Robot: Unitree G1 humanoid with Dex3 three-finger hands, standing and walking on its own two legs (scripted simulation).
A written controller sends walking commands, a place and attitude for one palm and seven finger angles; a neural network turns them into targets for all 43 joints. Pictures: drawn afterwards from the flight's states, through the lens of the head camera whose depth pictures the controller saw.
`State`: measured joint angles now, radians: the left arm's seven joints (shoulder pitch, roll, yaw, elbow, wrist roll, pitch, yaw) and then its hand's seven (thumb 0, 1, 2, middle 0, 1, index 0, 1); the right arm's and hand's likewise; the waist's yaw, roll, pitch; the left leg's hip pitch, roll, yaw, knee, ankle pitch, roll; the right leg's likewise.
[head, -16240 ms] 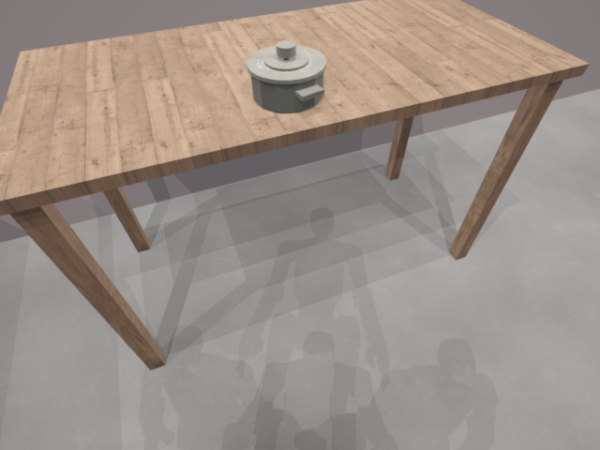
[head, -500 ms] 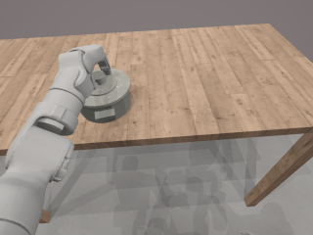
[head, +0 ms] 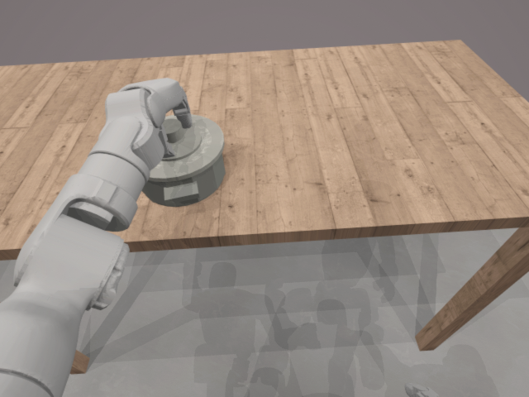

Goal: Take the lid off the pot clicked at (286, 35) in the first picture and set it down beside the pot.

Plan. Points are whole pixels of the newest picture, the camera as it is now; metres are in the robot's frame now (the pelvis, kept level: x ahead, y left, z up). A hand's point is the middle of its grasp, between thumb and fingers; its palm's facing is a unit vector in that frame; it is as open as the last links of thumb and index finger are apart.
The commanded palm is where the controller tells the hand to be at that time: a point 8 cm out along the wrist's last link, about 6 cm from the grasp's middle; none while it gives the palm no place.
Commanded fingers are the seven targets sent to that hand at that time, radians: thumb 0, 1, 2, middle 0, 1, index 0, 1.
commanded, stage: close the fingers and squeeze the knob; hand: left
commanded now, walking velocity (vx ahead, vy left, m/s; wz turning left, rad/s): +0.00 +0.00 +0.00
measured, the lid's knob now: (170, 130) +0.49 +0.15 +0.16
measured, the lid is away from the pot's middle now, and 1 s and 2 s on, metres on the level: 0.00 0.00 0.01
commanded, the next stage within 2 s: lift the lid straight up in 1.34 s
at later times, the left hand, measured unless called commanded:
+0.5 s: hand (166, 132) +0.46 +0.15 +0.18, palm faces -0.34 -0.11 -0.94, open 7.1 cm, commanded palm +0.44 +0.16 +0.23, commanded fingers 0.00 0.40 0.76 -0.76 -1.03 -0.76 -1.03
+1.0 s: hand (166, 133) +0.46 +0.15 +0.18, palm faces -0.34 -0.11 -0.93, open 6.4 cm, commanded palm +0.44 +0.15 +0.23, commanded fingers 0.00 0.61 0.76 -0.77 -1.01 -0.85 -1.02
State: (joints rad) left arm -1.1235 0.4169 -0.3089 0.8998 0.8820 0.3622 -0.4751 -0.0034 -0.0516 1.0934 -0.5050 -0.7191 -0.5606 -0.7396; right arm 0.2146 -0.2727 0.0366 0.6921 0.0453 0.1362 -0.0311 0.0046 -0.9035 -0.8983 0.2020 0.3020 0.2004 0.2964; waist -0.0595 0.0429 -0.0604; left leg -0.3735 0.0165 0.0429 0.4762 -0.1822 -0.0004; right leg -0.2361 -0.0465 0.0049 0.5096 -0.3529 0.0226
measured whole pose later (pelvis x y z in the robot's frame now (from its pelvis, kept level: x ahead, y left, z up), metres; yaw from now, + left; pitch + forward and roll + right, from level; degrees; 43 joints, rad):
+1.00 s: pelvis +0.00 +0.00 +0.00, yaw +0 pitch +4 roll +1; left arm -1.12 0.41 -0.30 0.88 0.88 0.36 -0.49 0.00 0.37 0.66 -0.65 -0.96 -0.75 -0.97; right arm 0.21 -0.28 0.04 0.69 0.04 0.14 -0.03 0.00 -0.90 -0.90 0.20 0.30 0.20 0.30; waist -0.05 0.05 -0.06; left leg -0.36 0.02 0.04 0.47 -0.18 0.00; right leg -0.23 -0.04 0.01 0.51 -0.35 0.02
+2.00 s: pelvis +0.00 +0.00 +0.00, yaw +0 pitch +3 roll +1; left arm -1.11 0.42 -0.30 0.84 0.86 0.34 -0.53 0.01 0.37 0.67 -0.64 -0.96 -0.76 -0.96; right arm 0.20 -0.27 0.04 0.70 0.04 0.06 -0.05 0.01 -0.90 -0.90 0.20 0.30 0.20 0.30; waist -0.04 0.06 -0.06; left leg -0.33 0.02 0.04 0.44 -0.17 0.00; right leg -0.20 -0.04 0.01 0.49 -0.34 0.02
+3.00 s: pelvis +0.00 +0.00 +0.00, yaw +0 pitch +4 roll +1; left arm -1.35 0.46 -0.31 0.91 0.89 0.39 -0.58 0.03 0.37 0.67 -0.63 -0.95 -0.78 -0.97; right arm 0.20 -0.27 0.05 0.71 0.04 0.01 -0.05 0.01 -0.90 -0.90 0.20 0.30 0.20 0.30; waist -0.04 0.05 -0.06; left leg -0.33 0.01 0.04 0.42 -0.15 0.00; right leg -0.20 -0.05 0.00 0.47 -0.33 0.02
